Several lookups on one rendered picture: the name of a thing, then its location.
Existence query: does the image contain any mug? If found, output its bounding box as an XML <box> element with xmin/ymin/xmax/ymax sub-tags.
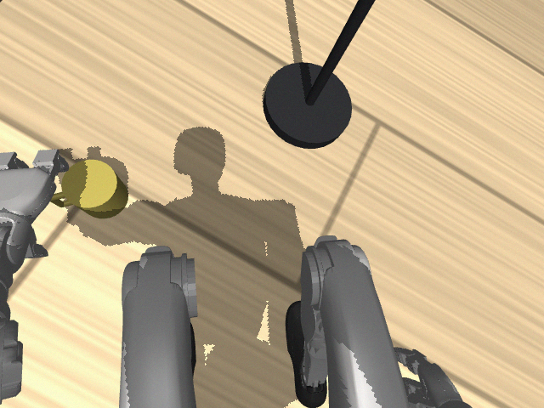
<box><xmin>50</xmin><ymin>160</ymin><xmax>128</xmax><ymax>218</ymax></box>

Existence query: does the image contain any left robot arm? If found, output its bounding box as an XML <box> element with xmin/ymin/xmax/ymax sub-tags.
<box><xmin>0</xmin><ymin>212</ymin><xmax>33</xmax><ymax>405</ymax></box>

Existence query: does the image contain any right robot hand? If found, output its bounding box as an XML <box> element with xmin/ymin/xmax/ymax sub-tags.
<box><xmin>394</xmin><ymin>347</ymin><xmax>462</xmax><ymax>408</ymax></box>

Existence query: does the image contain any floor lamp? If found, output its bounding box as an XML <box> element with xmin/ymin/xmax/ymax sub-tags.
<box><xmin>263</xmin><ymin>0</ymin><xmax>375</xmax><ymax>149</ymax></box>

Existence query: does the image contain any left robot hand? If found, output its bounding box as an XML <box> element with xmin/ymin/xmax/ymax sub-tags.
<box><xmin>0</xmin><ymin>149</ymin><xmax>69</xmax><ymax>258</ymax></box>

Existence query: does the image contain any right robot foot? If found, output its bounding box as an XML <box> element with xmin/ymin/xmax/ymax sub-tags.
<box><xmin>286</xmin><ymin>301</ymin><xmax>327</xmax><ymax>408</ymax></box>

